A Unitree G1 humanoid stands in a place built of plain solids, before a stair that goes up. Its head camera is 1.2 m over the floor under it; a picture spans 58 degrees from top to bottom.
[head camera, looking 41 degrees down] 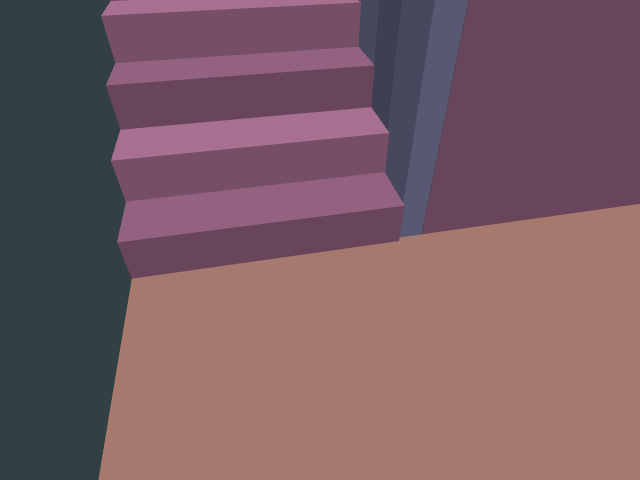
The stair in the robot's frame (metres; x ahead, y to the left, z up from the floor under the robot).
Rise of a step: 0.19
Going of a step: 0.25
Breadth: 1.08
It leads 12 degrees to the left of straight ahead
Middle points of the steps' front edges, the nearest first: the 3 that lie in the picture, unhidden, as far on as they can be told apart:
1.26 0.19 0.19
1.51 0.24 0.37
1.76 0.30 0.56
